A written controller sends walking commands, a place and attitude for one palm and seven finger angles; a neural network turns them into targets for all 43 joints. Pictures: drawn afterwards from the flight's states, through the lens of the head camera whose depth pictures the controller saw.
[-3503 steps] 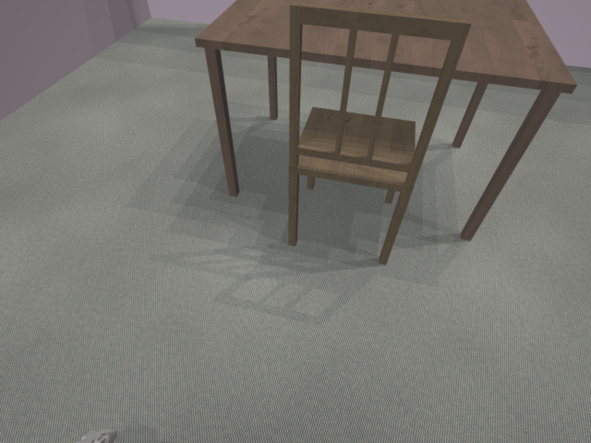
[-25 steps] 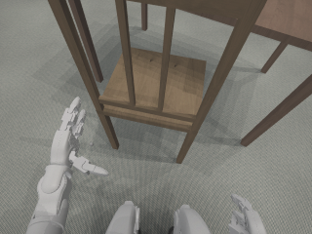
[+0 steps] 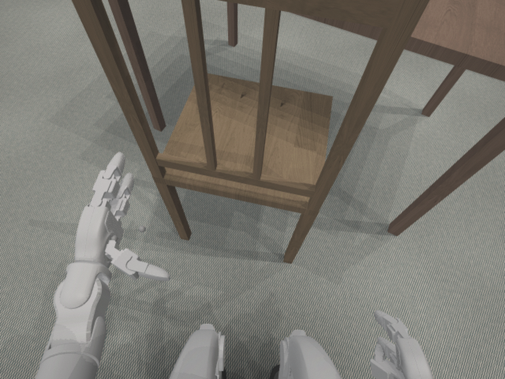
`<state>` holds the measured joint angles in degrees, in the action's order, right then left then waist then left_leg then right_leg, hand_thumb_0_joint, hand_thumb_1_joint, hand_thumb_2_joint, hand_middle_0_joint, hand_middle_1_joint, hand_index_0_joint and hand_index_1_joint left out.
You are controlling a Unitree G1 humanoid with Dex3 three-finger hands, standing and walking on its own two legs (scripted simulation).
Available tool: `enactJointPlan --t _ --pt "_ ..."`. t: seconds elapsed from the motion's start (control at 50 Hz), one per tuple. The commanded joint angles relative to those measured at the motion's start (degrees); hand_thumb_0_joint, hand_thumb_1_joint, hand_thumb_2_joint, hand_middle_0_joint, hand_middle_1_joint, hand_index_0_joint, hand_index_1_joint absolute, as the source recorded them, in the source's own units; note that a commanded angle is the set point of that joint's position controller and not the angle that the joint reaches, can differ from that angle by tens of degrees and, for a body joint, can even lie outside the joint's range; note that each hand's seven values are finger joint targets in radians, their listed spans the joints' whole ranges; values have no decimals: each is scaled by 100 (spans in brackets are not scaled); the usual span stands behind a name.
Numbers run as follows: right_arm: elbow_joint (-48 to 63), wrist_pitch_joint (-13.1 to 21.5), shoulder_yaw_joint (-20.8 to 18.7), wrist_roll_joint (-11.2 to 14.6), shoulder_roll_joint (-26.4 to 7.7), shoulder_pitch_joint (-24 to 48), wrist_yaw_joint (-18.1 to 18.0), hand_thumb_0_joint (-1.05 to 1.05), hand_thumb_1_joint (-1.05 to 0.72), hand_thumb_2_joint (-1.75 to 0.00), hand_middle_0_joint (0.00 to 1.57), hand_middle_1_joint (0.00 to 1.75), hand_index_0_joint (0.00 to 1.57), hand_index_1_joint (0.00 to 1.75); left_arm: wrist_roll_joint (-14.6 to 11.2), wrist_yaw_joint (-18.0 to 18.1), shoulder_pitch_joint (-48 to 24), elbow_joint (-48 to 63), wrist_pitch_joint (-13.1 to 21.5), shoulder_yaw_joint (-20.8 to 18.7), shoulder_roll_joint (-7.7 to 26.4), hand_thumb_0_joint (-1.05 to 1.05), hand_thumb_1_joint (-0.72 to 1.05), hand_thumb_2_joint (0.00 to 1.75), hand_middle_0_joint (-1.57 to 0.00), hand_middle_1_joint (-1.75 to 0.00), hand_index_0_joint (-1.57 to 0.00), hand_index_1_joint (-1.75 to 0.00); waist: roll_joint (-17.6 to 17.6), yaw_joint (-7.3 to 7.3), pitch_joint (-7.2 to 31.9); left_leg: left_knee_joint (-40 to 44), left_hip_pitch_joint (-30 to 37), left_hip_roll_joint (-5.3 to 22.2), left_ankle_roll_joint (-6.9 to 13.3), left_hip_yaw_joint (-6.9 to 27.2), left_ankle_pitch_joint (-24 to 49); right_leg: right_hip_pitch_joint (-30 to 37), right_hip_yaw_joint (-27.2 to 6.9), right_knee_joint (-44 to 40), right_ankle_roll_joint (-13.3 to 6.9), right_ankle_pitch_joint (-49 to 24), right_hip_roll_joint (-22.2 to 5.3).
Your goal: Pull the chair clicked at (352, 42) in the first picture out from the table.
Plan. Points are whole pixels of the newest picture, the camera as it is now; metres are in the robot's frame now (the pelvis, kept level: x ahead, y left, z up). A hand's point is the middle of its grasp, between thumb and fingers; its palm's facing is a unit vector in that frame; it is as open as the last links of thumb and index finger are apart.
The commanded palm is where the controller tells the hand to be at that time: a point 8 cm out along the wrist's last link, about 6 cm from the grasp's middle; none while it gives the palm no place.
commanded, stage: push the fingers through the gap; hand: left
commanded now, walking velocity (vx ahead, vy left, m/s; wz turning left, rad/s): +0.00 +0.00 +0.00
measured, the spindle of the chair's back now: (204, 106) +0.55 +0.11 +0.06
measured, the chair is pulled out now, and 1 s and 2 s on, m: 0.12 0.12 0.12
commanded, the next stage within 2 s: hook a spindle and tug to test in 1.66 s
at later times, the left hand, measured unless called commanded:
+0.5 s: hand (145, 203) +0.38 +0.19 +0.02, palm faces +0.00 -1.00 -0.03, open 16.9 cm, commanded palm +0.36 +0.23 +0.02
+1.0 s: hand (148, 180) +0.42 +0.19 +0.02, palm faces +0.02 -1.00 -0.03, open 16.9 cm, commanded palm +0.40 +0.23 +0.02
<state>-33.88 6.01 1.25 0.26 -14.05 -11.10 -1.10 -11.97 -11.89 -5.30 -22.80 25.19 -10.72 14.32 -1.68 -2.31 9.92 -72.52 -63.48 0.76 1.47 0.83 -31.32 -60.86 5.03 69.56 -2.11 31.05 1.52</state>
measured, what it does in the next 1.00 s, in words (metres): stands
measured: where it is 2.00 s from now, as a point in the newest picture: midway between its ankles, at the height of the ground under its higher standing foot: outside the picture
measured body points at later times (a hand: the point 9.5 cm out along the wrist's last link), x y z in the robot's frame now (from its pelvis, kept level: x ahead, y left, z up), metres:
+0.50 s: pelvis +0.00 +0.00 +0.00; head +0.12 +0.02 +0.43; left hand +0.37 +0.24 +0.02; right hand +0.13 -0.25 -0.11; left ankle +0.02 +0.10 -0.63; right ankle +0.02 -0.10 -0.63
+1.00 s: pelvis +0.00 +0.01 +0.00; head +0.12 +0.03 +0.43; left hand +0.41 +0.24 +0.02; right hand +0.10 -0.25 -0.12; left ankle +0.02 +0.10 -0.63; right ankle +0.02 -0.10 -0.63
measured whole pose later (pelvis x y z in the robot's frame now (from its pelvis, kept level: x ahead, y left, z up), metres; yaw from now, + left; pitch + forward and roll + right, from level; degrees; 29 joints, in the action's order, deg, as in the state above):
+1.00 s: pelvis +0.00 +0.01 +0.00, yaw -1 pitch +24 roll -4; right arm -36.9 2.2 1.4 -0.5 -14.2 -14.0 0.0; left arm -8.6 -10.4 -27.0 -45.4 28.3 -15.9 17.8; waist -1.6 -5.1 9.5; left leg -72.6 -65.7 0.9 2.3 0.1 -31.0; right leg -63.1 4.3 68.9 -1.2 30.1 1.7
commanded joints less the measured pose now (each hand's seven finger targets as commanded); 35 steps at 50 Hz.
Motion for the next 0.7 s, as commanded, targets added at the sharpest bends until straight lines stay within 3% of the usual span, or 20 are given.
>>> enactJointPlan --t 0.0,0.04,0.22,0.26,0.3,0.32,0.36,0.42,0.56,0.6,0.64,0.66,0.68 --pt "662 207 -332 22 -824 -116 -43 0 -90 -90 20 30 20 30 -96 5 -985 1133 334 -283 798 0 -50 30 -6 -8 -6 -8 -177 -67 2077 896 1545 -53 -28 163 1744 1119 -339 -960 52 -1449 7" --pt "678 210 -330 13 -826 -125 -41 0 -90 -90 20 30 20 30 -103 33 -963 1207 352 -317 829 0 -50 30 -6 -8 -6 -8 -227 -47 2137 904 1594 -56 -30 164 1836 1183 -336 -960 47 -1514 7" --pt "469 208 -319 -3 -875 -248 -84 0 -90 -90 20 30 20 30 2 52 -1933 703 408 -361 956 0 -50 30 -6 -8 -6 -8 -234 -208 2155 816 1551 -44 -19 192 1712 972 -335 -942 41 -1367 27" --pt "461 174 -327 -1 -874 -265 -83 0 -90 -90 20 30 20 30 -22 27 -1863 563 374 -536 1090 0 -50 30 -6 -8 -6 -8 -210 -130 2294 814 1533 -54 -24 147 1777 1147 -388 -960 49 -1494 20" --pt "429 138 -312 5 -871 -288 -73 0 -90 -90 20 30 20 30 -8 0 -2117 421 341 -504 1088 0 -50 30 -6 -8 -6 -8 -239 -187 2241 809 1467 -51 -25 133 1771 1133 -392 -954 59 -1536 17" --pt "438 139 -312 -1 -879 -331 -72 0 -90 -90 20 30 20 30 -12 0 -2158 419 356 -603 1180 0 -50 30 -6 -8 -6 -8 -357 -125 2340 825 1549 -52 -27 149 1906 1165 -377 -917 38 -1601 27" --pt "446 117 -316 8 -862 -339 -49 0 -90 -90 20 30 20 30 -12 -12 -2148 392 347 -505 1080 0 -50 30 -6 -8 -6 -8 -409 -134 2363 883 1708 -37 -56 169 1990 1113 -346 -927 37 -1631 29" --pt "393 77 -317 1 -910 -414 -42 0 -90 -90 20 30 20 30 22 47 -2352 76 339 -516 1079 0 -50 30 -6 -8 -6 -8 -135 -230 2220 884 1602 -23 -40 195 1940 1044 -312 -953 46 -1579 48" --pt "334 -21 -346 -29 -904 -507 12 0 -90 -90 20 30 20 30 115 158 -2694 -38 509 -593 1171 0 -50 30 -6 -8 -6 -8 -411 -201 2437 913 1836 -20 -82 188 2088 1011 -314 -929 37 -1638 45" --pt "300 -64 -337 -29 -911 -527 17 0 -90 -90 20 30 20 30 129 162 -2744 -280 512 -669 1236 0 -50 30 -6 -8 -6 -8 -131 -236 2323 901 1639 -25 -65 174 1983 1100 -337 -950 51 -1638 60" --pt "311 -85 -337 -35 -904 -531 16 0 -90 -90 20 30 20 30 148 167 -2966 -224 570 -730 1329 0 -50 30 -6 -8 -6 -8 -371 -216 2411 893 1678 -33 -66 146 2017 1099 -353 -933 44 -1652 39" --pt "294 -103 -336 -32 -905 -554 23 0 -90 -90 20 30 20 30 157 168 -2844 -391 576 -781 1348 0 -50 30 -6 -8 -6 -8 -319 -189 2324 938 1708 -22 -88 174 2010 1070 -322 -934 30 -1612 58" --pt "305 -107 -329 -38 -897 -548 35 0 -90 -90 20 30 20 30 156 166 -2965 -304 604 -644 1222 0 -50 30 -6 -8 -6 -8 -388 -232 2372 927 1762 -27 -78 169 2106 1059 -327 -929 32 -1697 58"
